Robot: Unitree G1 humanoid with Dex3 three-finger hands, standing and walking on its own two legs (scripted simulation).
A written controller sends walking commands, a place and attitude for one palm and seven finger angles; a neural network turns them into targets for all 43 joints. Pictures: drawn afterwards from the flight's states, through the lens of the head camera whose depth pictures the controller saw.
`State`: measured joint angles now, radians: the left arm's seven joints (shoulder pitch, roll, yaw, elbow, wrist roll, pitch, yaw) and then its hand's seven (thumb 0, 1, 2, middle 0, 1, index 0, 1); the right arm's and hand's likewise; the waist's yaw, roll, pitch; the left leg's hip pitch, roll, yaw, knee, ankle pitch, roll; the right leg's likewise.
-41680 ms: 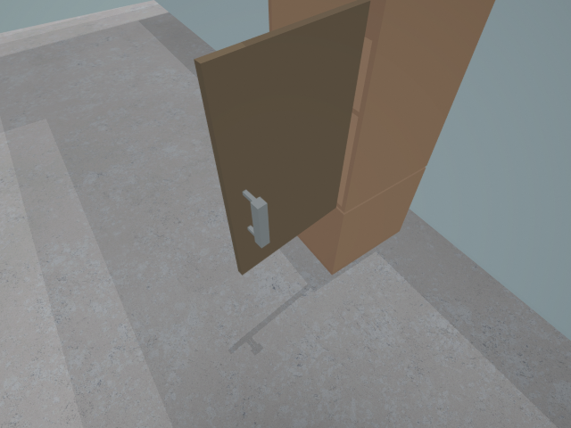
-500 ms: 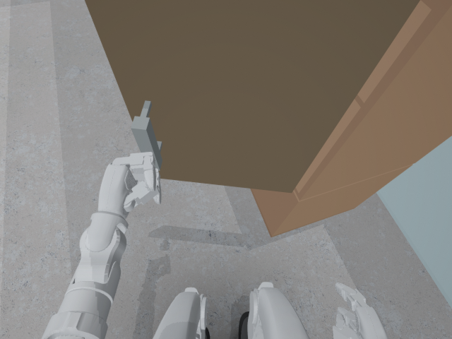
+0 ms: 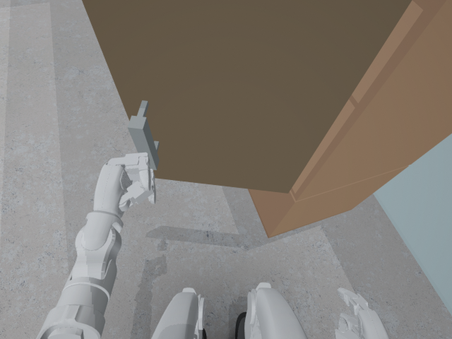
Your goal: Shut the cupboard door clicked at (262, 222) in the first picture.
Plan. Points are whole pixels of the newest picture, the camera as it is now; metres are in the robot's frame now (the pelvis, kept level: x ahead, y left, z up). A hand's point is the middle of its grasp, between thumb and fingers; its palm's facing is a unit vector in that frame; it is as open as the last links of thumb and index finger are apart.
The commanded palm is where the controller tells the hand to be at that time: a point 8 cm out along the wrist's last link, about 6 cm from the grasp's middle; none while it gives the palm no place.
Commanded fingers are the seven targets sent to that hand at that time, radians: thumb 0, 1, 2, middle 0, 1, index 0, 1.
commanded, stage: push the door shut along its arc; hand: left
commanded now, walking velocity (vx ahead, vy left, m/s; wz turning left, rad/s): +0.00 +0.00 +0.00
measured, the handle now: (148, 136) +0.47 +0.16 +0.02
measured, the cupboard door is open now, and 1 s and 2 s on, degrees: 65 48 35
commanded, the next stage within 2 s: pull the fist back off the door in 1.86 s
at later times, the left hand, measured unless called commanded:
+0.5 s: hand (151, 158) +0.42 +0.15 +0.02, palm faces -0.20 -0.98 -0.03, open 3.0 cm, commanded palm +0.42 +0.18 +0.02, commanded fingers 0.00 0.90 0.90 -1.30 -1.50 -1.30 -1.50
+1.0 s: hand (174, 134) +0.48 +0.12 +0.02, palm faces -0.37 -0.93 -0.04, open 3.5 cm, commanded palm +0.49 +0.14 +0.02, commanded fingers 0.00 0.90 0.90 -1.30 -1.50 -1.30 -1.50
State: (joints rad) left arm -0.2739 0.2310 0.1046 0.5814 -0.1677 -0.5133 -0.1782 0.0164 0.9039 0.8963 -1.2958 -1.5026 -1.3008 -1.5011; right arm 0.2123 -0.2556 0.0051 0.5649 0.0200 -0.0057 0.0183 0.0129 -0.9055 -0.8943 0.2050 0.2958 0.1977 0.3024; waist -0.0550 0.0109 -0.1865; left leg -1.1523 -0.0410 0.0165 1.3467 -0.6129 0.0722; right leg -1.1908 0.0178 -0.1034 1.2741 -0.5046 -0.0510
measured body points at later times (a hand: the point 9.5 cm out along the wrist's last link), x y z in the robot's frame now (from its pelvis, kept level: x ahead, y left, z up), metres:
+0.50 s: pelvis -0.01 +0.00 -0.01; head +0.12 +0.03 +0.42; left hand +0.43 +0.21 +0.02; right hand +0.09 -0.26 -0.12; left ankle +0.01 +0.07 -0.61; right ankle +0.05 -0.10 -0.61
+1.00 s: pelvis -0.01 +0.01 -0.02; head +0.15 +0.05 +0.40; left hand +0.49 +0.17 +0.02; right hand +0.03 -0.26 -0.13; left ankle +0.01 +0.07 -0.61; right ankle +0.05 -0.10 -0.61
